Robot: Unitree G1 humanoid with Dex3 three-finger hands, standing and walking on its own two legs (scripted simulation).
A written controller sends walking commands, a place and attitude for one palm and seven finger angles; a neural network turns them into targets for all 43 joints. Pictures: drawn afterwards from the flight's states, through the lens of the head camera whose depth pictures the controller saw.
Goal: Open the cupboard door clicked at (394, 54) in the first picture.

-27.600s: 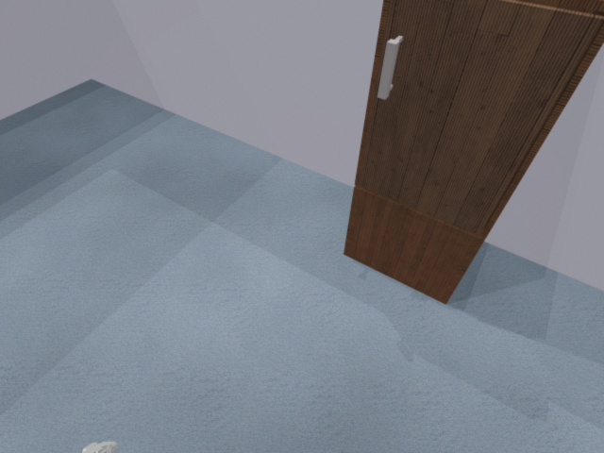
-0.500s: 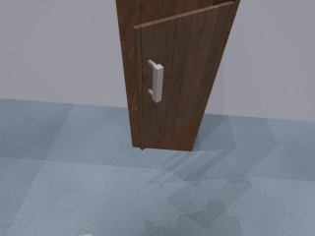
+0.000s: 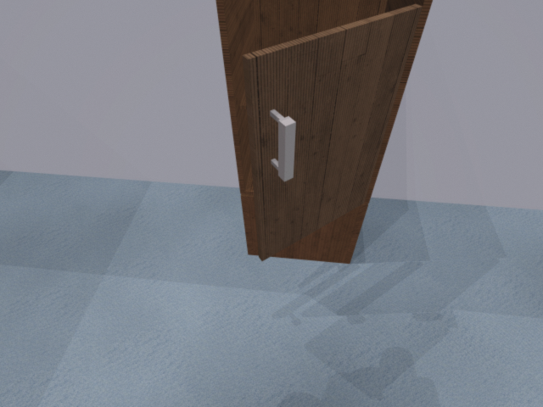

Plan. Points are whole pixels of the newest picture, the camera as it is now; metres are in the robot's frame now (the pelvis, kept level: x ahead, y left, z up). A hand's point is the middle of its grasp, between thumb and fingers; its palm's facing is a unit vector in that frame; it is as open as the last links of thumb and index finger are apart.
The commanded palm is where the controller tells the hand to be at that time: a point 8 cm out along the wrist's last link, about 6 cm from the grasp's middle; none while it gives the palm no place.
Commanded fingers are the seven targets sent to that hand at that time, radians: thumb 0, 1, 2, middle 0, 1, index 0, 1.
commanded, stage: let the arm hang, fingers relaxed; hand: left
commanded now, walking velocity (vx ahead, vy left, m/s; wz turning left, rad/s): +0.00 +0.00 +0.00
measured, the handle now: (280, 145) +0.56 +0.02 +0.07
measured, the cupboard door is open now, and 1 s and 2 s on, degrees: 40 40 40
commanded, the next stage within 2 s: look to check the result in 0.34 s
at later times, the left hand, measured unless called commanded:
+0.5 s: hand out of the picture -0.01 +0.16 -0.17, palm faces +0.06 -0.98 -0.20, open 7.4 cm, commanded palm none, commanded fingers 0.00 0.90 0.90 -0.20 -0.30 -0.20 -0.30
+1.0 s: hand out of the picture +0.01 +0.15 -0.17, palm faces +0.06 -0.98 -0.18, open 7.4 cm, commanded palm none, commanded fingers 0.00 0.90 0.90 -0.20 -0.30 -0.20 -0.30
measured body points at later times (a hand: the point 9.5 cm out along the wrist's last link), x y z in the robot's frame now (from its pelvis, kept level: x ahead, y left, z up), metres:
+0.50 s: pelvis +0.01 -0.01 +0.00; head +0.02 -0.02 +0.45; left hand -0.01 +0.21 -0.16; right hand -0.01 -0.21 -0.17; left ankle +0.04 +0.11 -0.74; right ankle +0.00 -0.11 -0.74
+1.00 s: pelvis +0.02 -0.01 +0.00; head +0.03 -0.02 +0.45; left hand +0.01 +0.20 -0.16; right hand +0.02 -0.23 -0.16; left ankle +0.04 +0.11 -0.74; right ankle +0.00 -0.11 -0.74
